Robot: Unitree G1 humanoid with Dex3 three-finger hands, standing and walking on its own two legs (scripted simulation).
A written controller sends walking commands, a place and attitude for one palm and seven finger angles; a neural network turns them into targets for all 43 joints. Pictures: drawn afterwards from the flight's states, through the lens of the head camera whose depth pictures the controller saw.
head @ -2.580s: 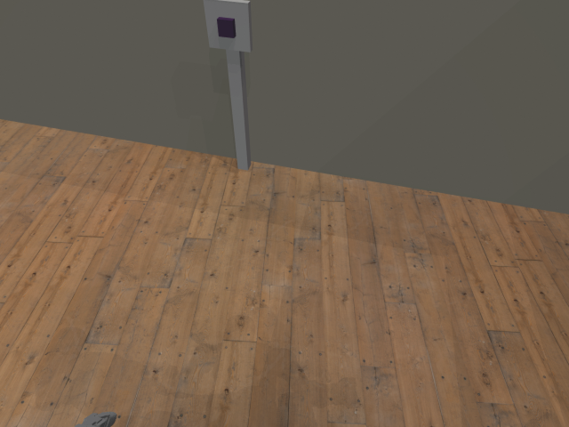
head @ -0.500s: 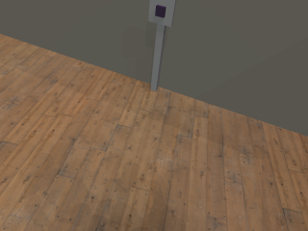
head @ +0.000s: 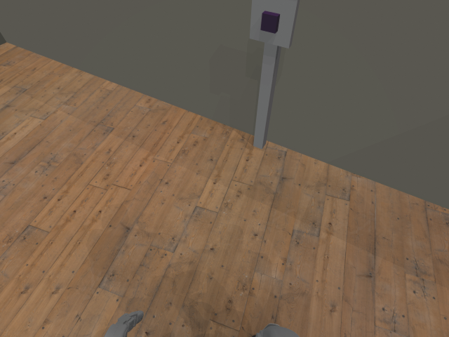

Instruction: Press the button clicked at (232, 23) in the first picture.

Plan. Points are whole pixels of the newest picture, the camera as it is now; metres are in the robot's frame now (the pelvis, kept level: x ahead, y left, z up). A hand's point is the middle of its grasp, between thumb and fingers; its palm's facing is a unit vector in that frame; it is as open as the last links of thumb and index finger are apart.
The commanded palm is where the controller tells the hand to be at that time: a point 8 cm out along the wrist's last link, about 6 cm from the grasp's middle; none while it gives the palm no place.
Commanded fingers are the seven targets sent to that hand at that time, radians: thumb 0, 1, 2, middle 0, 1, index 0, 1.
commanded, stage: walk to a spot facing it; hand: left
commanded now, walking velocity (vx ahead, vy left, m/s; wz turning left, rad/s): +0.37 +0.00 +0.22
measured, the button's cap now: (270, 21) +1.19 -0.17 +0.01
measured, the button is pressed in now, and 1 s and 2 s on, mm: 0 0 0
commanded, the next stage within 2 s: turn to face it in 0.60 s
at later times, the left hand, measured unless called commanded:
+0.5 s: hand out of the picture +0.11 +0.18 -0.17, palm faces +0.25 -0.96 -0.14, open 7.4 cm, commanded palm none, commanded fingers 0.00 0.90 0.90 -0.20 -0.30 -0.20 -0.30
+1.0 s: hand (151, 198) +0.47 +0.21 -0.15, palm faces +0.04 -0.97 -0.25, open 7.4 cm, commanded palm none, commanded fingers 0.00 0.90 0.90 -0.20 -0.30 -0.20 -0.30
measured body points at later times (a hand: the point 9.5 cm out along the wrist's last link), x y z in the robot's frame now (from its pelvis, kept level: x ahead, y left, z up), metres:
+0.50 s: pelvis +0.23 +0.04 +0.01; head +0.25 +0.06 +0.45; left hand +0.10 +0.24 -0.15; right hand +0.38 -0.16 -0.13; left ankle +0.29 +0.14 -0.71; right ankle +0.11 -0.09 -0.67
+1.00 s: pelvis +0.40 +0.01 +0.00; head +0.43 -0.01 +0.45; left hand +0.47 +0.26 -0.13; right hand +0.38 -0.21 -0.17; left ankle +0.30 +0.14 -0.66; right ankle +0.49 -0.07 -0.71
